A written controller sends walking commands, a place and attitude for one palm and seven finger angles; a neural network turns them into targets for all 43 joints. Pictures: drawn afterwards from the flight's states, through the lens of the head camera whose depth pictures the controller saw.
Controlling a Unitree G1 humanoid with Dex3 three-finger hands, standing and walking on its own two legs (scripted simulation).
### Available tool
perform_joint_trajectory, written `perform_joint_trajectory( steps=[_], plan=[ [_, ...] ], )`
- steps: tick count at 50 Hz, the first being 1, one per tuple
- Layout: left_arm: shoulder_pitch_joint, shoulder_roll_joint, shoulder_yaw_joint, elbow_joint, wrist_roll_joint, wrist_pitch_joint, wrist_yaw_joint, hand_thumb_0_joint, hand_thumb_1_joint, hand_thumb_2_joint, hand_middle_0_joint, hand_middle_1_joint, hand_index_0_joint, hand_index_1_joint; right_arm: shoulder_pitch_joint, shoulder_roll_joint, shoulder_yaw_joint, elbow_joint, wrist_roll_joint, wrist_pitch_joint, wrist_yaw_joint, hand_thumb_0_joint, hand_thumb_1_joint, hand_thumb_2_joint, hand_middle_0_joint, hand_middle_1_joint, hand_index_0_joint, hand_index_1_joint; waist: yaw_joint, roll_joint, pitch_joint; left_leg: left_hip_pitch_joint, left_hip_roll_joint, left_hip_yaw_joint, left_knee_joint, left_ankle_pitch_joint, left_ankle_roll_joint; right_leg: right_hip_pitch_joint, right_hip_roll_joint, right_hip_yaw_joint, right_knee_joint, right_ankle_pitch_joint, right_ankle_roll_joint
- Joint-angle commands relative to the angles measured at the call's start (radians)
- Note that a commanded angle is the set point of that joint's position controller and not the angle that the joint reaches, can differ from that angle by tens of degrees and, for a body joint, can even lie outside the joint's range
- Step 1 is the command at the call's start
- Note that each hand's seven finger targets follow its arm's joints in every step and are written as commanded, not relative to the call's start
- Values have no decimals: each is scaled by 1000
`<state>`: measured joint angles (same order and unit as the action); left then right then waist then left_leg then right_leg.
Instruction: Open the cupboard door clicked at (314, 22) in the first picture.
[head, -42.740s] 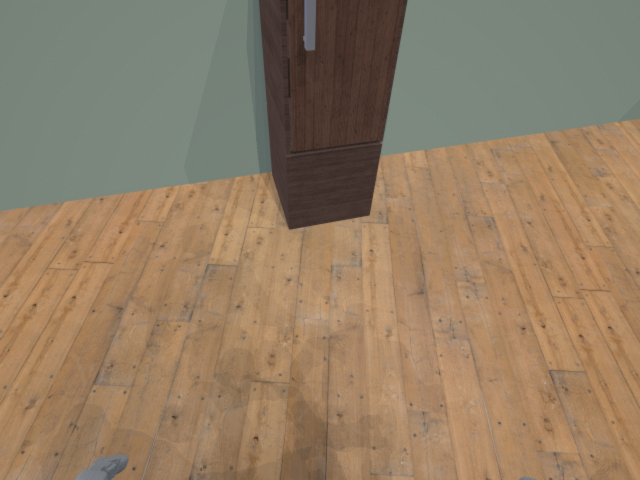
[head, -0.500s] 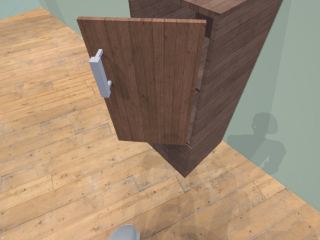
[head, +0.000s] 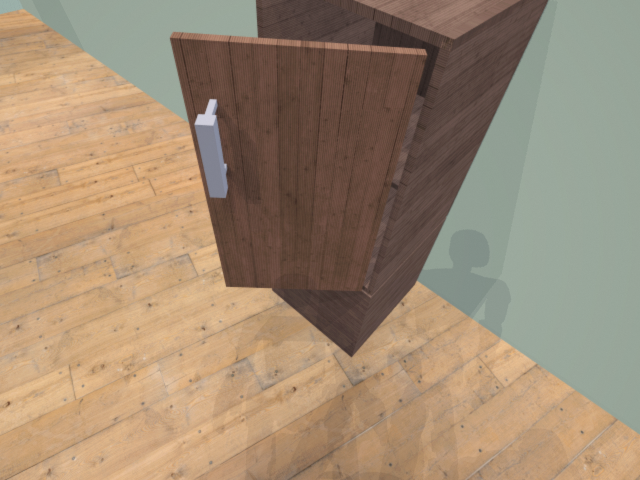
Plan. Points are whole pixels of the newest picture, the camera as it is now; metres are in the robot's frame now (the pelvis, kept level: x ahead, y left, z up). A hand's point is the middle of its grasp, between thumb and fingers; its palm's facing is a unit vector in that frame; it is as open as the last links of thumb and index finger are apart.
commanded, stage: come to a stop and stand still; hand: left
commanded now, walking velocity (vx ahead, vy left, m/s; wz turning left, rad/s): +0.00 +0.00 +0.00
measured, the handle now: (215, 149) +0.55 +0.18 +0.09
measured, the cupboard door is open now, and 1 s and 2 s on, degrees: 41 41 41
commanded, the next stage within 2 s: look again from close up in 0.60 s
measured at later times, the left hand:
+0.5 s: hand out of the picture -0.02 +0.10 -0.18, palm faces +0.09 -0.98 -0.16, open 7.3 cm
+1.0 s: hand out of the picture -0.02 +0.13 -0.18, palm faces +0.06 -0.98 -0.18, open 7.4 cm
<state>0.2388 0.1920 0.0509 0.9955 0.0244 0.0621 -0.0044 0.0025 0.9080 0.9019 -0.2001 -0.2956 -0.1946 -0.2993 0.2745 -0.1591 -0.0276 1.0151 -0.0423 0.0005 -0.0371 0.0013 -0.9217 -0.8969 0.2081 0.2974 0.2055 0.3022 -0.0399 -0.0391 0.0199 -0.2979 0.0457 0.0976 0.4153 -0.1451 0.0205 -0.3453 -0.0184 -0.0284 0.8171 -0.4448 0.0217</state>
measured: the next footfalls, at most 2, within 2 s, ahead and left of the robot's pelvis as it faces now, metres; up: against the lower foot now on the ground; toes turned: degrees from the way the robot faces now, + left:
right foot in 0.10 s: +0.00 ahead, -0.13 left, +0.00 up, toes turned -1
left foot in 0.88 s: +0.03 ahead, +0.07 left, +0.00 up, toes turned +3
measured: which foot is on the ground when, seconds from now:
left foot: down 0.00-0.72, up 0.74-0.86, down 0.88-1.00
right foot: up 0.00-0.08, down 0.10-1.00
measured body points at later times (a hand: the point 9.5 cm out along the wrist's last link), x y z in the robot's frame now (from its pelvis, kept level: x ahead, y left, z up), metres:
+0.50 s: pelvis +0.00 -0.06 +0.00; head +0.01 -0.05 +0.45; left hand -0.02 +0.15 -0.17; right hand -0.01 -0.26 -0.17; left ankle +0.01 +0.08 -0.74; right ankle -0.04 -0.13 -0.74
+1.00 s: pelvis -0.01 -0.03 -0.01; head -0.02 -0.03 +0.44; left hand -0.02 +0.18 -0.17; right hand +0.02 -0.26 -0.16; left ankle -0.01 +0.06 -0.74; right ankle -0.04 -0.13 -0.74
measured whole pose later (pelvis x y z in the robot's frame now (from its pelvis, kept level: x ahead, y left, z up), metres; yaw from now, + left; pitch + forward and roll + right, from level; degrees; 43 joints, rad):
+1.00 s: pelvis -0.01 -0.03 -0.01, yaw +1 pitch -2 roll -1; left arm 0.34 0.14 -0.01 1.08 0.02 -0.02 0.05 0.00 0.91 0.90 -0.20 -0.30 -0.20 -0.30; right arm 0.27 -0.16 0.00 1.06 -0.02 -0.01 -0.04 0.01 -0.96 -0.90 0.20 0.30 0.20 0.30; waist 0.00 0.00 0.00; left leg -0.23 0.00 0.05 0.54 -0.28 0.03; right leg -0.16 0.02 -0.07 0.50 -0.32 -0.04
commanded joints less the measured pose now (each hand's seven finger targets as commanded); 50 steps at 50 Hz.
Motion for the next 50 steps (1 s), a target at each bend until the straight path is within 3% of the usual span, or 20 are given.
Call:
perform_joint_trajectory(
  steps=[1, 3, 4, 5, 6, 7, 8, 11, 15, 17, 19, 23, 34, 35, 36, 37, 40, 42, 46, 50],
  plan=[
    [69, 21, 5, -32, -7, -27, 6, 0, 900, 900, -200, -300, -200, -300, 73, -194, -54, -17, 4, -3, -2, 0, -900, -900, 200, 300, 200, 300, 18, 220, -65, 64, 228, -281, -159, -84, 116, 86, 11, -17, -233, 13, -27],
    [131, 34, 6, -2, -3, -43, 14, 0, 900, 900, -200, -300, -200, -300, 68, -154, -47, -8, 14, 0, 5, 0, -900, -900, 200, 300, 200, 300, 49, 118, -65, -35, 152, -202, -81, -130, 52, 265, 6, -27, -467, 186, -32],
    [151, 69, 9, 6, 2, -49, 23, 0, 900, 900, -200, -300, -200, -300, 66, -105, -35, -8, 22, 1, 8, 0, -900, -900, 200, 300, 200, 300, 61, -2, -59, -133, 83, -119, 21, -196, 4, 333, -101, 87, -539, 168, -61],
    [139, 123, 9, 4, 2, -55, 30, 0, 900, 900, -200, -300, -200, -300, 32, -47, -15, -27, 27, 5, 11, 0, -900, -900, 200, 300, 200, 300, 58, -202, 1, -195, 2, -28, 123, -268, -37, 255, -234, 233, -621, 98, -114],
    [93, 128, 3, -15, -3, -57, 31, 0, 900, 900, -200, -300, -200, -300, 5, -55, -10, -37, 21, 9, 16, 0, -900, -900, 200, 300, 200, 300, 60, -164, 29, -153, 9, -49, 200, -321, -32, 133, -286, 251, -658, 27, -156],
    [40, 107, -2, -23, -2, -63, 32, 0, 900, 900, -200, -300, -200, -300, 19, -57, -14, -19, 17, 14, 22, 0, -900, -900, 200, 300, 200, 300, 39, -146, 41, -120, 12, -66, 257, -282, -28, 74, -246, 216, -660, -12, -163],
    [16, 80, -3, -19, -3, -68, 36, 0, 900, 900, -200, -300, -200, -300, 39, -45, -11, 3, 15, 17, 20, 0, -900, -900, 200, 300, 200, 300, 25, -190, 74, -103, 19, -68, 270, -230, -24, 56, -205, 185, -649, 57, -157],
    [31, 47, -16, 1, -12, -79, 34, 0, 900, 900, -200, -300, -200, -300, 88, -23, 2, 52, 19, 12, 15, 0, -900, -900, 200, 300, 200, 300, 15, -90, 87, -32, 16, -52, 234, -154, -33, 74, -161, 104, -562, 310, -161],
    [82, 25, -27, 35, -22, -83, 33, 0, 900, 900, -200, -300, -200, -300, 121, -32, 15, 89, 23, -11, 4, 0, -900, -900, 200, 300, 200, 300, 27, 48, 57, 110, 63, -105, 7, 112, -20, 87, -96, 65, -457, 375, -99],
    [113, 7, -29, 49, -21, -82, 37, 0, 900, 900, -200, -300, -200, -300, 112, -58, 13, 98, 22, -17, -7, 0, -900, -900, 200, 300, 200, 300, 44, 58, 38, 115, 100, -113, 11, 156, -6, 128, -72, 68, -461, 370, -78],
    [119, 27, -26, 76, -23, -78, 37, 0, 900, 900, -200, -300, -200, -300, 92, -41, 17, 112, 27, -21, -8, 0, -900, -900, 200, 300, 200, 300, 49, 146, 21, 111, 90, -111, -2, 201, -2, 176, -79, 56, -447, 408, -66],
    [136, 24, -33, 98, -18, -83, 37, 0, 900, 900, -200, -300, -200, -300, 65, -33, 18, 116, 34, -17, -12, 0, -900, -900, 200, 300, 200, 300, 46, 33, 27, 129, 79, -94, -15, 110, -11, 186, -87, 62, -479, 455, -58],
    [187, -4, -43, 132, -15, -89, 43, 0, 900, 900, -200, -300, -200, -300, 52, -28, 25, 124, 31, -11, -10, 0, -900, -900, 200, 300, 200, 300, 44, 22, 72, 142, 60, -89, -43, 36, -18, 152, -95, 75, -536, 361, -58],
    [265, 37, -36, 153, 5, -128, 86, 0, 900, 900, -200, -300, -200, -300, -72, -67, 19, 48, 40, -33, 5, 0, -900, -900, 200, 300, 200, 300, 92, -13, 82, 19, 39, -43, 236, -14, -42, 159, -178, 203, -511, 1017, 35],
    [240, 75, -28, 110, 3, -134, 82, 0, 900, 900, -200, -300, -200, -300, -1, -18, 17, 8, 36, -18, 8, 0, -900, -900, 200, 300, 200, 300, 25, -18, 28, -35, 1, -100, 291, -195, -14, 227, -224, 188, -462, 1102, 17],
    [215, 59, -35, 94, 1, -131, 74, 0, 900, 900, -200, -300, -200, -300, 12, -20, 12, 15, 34, -14, 7, 0, -900, -900, 200, 300, 200, 300, 22, 67, 12, -31, 8, -89, 305, -209, -3, 225, -214, 151, -447, 1041, -36],
    [203, 45, -33, 74, 2, -131, 68, 0, 900, 900, -200, -300, -200, -300, 29, -9, 15, -4, 37, -20, 12, 0, -900, -900, 200, 300, 200, 300, 28, -63, -75, -5, -5, -69, 222, -188, -7, 290, -176, 103, -401, 953, -132],
    [174, 31, -40, 61, -3, -122, 66, 0, 900, 900, -200, -300, -200, -300, 60, -21, 15, 0, 35, -22, 8, 0, -900, -900, 200, 300, 200, 300, 14, -109, -57, 71, -6, -72, 127, -116, -7, 215, -148, 100, -405, 733, -124],
    [153, 13, -45, 46, -9, -95, 60, 0, 900, 900, -200, -300, -200, -300, 60, -55, 18, 13, 27, -27, 5, 0, -900, -900, 200, 300, 200, 300, 33, 89, 84, 40, 63, -156, 15, -9, 28, 90, -62, 81, -423, 249, -79],
    [162, 32, -47, 50, -7, -83, 50, 0, 900, 900, -200, -300, -200, -300, 46, -73, 24, 2, 25, -27, 6, 0, -900, -900, 200, 300, 200, 300, 48, 84, 127, -28, 56, -188, -60, -145, 38, 98, -49, 78, -438, 118, -76]
  ],
)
